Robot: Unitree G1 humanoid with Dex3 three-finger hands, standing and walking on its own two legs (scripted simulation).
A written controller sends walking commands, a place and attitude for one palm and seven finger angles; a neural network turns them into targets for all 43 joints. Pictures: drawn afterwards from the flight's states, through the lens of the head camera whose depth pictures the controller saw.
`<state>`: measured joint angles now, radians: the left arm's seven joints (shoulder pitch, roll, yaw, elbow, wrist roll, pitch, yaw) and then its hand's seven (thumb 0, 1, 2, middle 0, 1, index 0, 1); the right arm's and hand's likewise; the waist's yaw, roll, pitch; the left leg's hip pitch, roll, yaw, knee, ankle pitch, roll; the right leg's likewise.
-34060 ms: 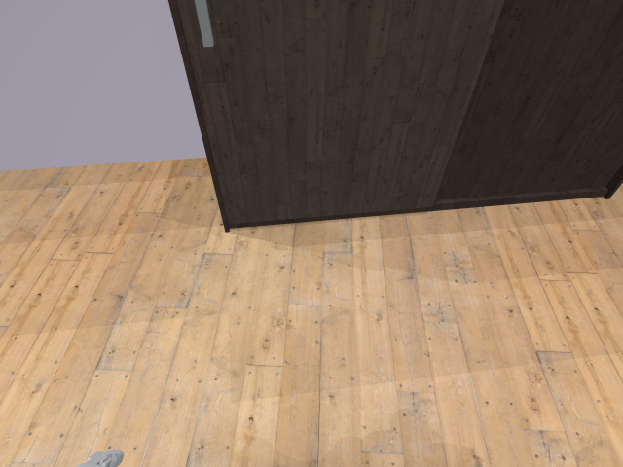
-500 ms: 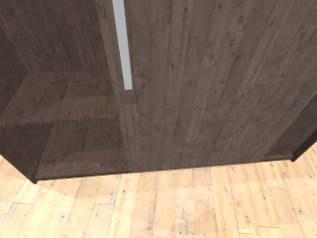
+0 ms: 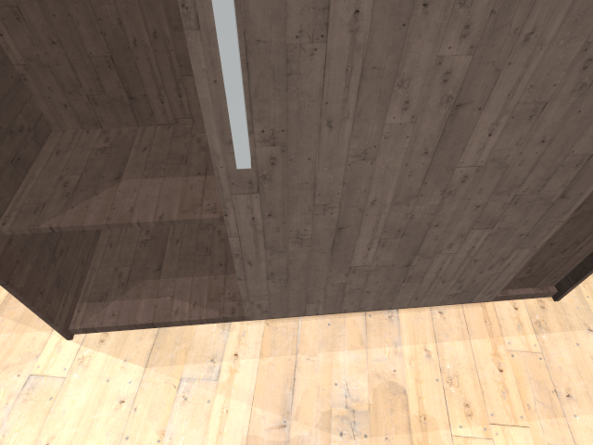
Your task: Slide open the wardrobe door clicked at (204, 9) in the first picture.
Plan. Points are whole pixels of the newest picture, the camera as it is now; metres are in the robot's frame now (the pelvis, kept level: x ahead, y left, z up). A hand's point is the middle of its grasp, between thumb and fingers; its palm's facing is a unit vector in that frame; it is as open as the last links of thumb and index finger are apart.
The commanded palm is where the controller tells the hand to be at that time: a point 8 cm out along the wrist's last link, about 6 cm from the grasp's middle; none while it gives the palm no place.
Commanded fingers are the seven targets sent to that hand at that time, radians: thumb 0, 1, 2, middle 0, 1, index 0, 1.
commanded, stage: look to check the result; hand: left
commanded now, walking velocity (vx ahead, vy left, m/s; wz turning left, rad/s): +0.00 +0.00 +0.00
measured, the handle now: (233, 71) +0.59 +0.14 +0.20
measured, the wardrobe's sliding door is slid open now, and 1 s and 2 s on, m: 0.61 0.61 0.61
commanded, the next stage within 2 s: stand and wait in 0.16 s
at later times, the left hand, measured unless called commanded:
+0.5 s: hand out of the picture +0.09 +0.22 -0.16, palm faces -0.02 -0.95 -0.30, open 7.3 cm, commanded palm none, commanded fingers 0.00 0.90 0.90 -0.20 -0.30 -0.20 -0.30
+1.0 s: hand out of the picture +0.08 +0.21 -0.16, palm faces -0.03 -0.95 -0.30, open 7.4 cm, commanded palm none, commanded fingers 0.00 0.90 0.90 -0.20 -0.30 -0.20 -0.30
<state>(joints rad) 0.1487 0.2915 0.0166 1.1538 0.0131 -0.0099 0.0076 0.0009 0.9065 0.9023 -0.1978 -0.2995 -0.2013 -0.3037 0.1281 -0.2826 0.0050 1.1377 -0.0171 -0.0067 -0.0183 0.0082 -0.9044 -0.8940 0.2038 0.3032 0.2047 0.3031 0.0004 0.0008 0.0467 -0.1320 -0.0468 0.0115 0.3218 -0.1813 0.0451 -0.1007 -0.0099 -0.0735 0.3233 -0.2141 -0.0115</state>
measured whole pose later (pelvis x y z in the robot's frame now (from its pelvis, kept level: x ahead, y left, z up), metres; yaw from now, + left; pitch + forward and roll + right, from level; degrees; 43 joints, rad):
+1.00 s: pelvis +0.02 -0.02 +0.00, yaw -1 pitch -1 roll +0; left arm 0.13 0.29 0.01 1.14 0.01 -0.02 0.01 0.00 0.91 0.90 -0.20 -0.30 -0.20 -0.30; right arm 0.11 -0.29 0.01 1.14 -0.01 -0.01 -0.02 0.01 -0.90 -0.89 0.20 0.30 0.21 0.30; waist -0.01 0.00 0.04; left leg -0.09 -0.02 0.02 0.29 -0.19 0.02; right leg -0.06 0.01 -0.07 0.29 -0.22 -0.03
